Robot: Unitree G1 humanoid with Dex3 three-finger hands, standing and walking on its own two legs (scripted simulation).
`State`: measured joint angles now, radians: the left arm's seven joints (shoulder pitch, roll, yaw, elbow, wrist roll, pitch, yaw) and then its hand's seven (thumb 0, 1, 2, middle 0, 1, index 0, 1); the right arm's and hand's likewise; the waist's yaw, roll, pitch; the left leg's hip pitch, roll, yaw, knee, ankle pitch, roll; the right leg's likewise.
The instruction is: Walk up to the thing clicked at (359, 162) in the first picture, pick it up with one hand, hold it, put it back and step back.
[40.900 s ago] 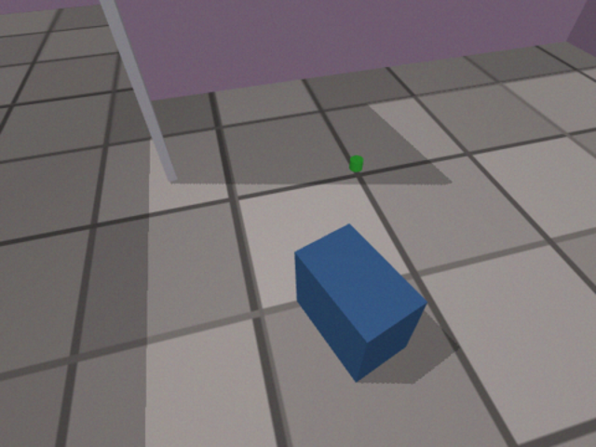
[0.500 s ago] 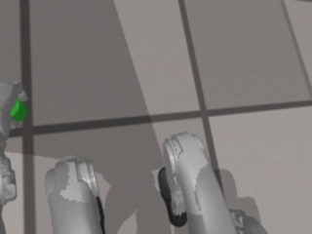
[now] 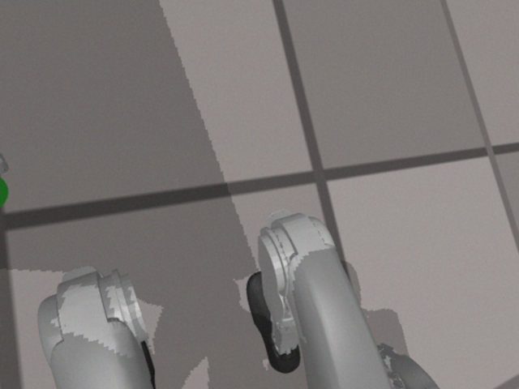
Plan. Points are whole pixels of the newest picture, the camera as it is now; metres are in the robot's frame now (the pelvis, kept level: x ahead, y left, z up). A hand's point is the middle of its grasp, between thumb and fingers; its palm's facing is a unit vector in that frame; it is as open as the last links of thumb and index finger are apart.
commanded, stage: rest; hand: left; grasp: from above
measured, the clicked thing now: out of the picture +0.46 +0.32 -0.23
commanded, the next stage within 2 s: open in 1.10 s
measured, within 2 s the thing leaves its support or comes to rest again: rests again in 0.74 s
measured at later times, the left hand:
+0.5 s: hand out of the picture +0.45 +0.31 -0.24, palm faces -0.45 -0.14 -0.88, open 8.6 cm
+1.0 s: hand out of the picture +0.45 +0.31 -0.25, palm faces -0.45 -0.15 -0.88, open 8.6 cm
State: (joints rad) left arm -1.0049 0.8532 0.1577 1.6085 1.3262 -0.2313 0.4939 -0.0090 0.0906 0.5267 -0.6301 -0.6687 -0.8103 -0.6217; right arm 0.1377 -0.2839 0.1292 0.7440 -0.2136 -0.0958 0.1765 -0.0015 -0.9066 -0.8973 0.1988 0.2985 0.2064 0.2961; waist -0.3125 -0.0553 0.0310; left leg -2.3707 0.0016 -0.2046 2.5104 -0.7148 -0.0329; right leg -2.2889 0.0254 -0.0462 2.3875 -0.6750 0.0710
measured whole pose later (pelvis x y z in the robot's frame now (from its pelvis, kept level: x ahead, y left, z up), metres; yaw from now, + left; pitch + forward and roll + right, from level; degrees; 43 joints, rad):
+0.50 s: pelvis +0.00 +0.01 -0.01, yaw -3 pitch +29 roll -13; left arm -1.01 0.95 0.19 1.69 1.35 -0.25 0.57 -0.01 0.09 0.53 -0.63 -0.67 -0.81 -0.62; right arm 0.11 -0.31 0.20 0.72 -0.27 -0.15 0.22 0.00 -0.90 -0.90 0.20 0.30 0.21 0.30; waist -0.36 -0.10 0.09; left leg -2.38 0.00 -0.25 2.57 -0.73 -0.02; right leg -2.27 0.04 -0.08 2.40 -0.67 0.07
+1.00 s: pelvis +0.00 +0.01 -0.01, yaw -4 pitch +27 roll -15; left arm -1.03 1.01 0.18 1.76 1.35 -0.25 0.61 -0.01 0.09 0.53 -0.64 -0.66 -0.82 -0.61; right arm 0.09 -0.33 0.26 0.70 -0.30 -0.21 0.27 0.00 -0.91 -0.90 0.20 0.30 0.21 0.30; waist -0.38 -0.13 0.14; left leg -2.37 0.00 -0.27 2.60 -0.73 -0.01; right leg -2.25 0.05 -0.10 2.40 -0.67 0.07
